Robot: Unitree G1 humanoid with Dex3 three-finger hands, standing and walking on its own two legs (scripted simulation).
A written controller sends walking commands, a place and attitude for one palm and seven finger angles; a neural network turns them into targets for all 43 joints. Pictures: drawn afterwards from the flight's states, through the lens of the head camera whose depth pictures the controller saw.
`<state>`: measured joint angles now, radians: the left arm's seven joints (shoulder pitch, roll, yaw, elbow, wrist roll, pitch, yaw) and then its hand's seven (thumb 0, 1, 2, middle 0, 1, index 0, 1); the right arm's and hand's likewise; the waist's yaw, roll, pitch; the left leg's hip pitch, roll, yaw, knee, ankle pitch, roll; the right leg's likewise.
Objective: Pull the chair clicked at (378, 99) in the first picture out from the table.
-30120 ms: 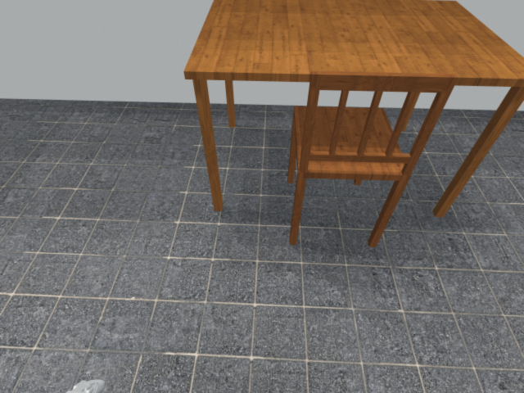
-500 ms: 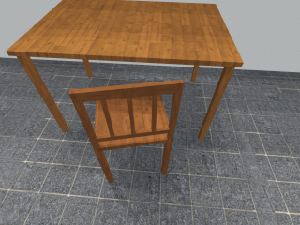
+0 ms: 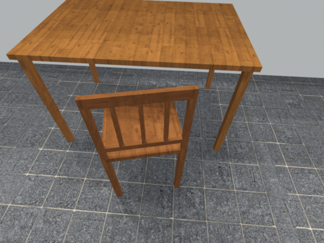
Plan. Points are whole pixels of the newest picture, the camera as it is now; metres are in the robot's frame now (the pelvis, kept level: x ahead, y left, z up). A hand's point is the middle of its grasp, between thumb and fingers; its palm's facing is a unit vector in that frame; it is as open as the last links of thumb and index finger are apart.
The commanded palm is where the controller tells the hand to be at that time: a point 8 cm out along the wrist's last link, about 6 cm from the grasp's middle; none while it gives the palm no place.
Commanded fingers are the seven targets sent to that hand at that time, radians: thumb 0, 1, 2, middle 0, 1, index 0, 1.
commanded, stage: take the last steps up to it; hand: left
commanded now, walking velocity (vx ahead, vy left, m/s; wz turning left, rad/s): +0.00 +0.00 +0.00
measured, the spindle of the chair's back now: (142, 124) +0.54 +0.10 -0.11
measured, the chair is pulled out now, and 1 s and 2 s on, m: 0.16 0.16 0.16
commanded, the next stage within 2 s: come to a stop and stand still in 0.62 s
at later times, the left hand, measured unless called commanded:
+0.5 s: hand out of the picture +0.02 +0.16 -0.19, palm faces +0.04 -0.98 -0.18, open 7.4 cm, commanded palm none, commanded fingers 0.00 0.90 0.90 -0.20 -0.30 -0.20 -0.30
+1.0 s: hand (100, 237) +0.17 +0.19 -0.19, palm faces +0.02 -0.97 -0.25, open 7.3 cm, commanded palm none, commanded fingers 0.00 0.90 0.90 -0.20 -0.30 -0.20 -0.30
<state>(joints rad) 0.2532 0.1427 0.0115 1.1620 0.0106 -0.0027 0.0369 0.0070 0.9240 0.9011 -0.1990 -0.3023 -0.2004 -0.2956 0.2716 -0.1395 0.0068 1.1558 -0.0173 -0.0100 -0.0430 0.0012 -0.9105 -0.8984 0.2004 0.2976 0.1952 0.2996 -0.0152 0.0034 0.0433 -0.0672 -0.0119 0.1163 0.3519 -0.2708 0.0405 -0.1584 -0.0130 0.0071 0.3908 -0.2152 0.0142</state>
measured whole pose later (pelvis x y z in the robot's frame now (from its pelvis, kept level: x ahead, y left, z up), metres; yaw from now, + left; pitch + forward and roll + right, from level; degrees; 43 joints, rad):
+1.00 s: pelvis +0.11 -0.01 -0.02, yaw +0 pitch +0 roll +0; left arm 0.17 0.19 0.06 1.04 0.01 0.01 0.03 0.01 0.93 0.90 -0.20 -0.30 -0.20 -0.30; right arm 0.31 -0.11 -0.02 1.10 -0.01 0.02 -0.05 0.00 -0.91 -0.90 0.20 0.30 0.20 0.30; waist -0.03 0.02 0.09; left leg -0.08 0.01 0.08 0.53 -0.43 0.02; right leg -0.31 -0.04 -0.02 0.59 -0.28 0.02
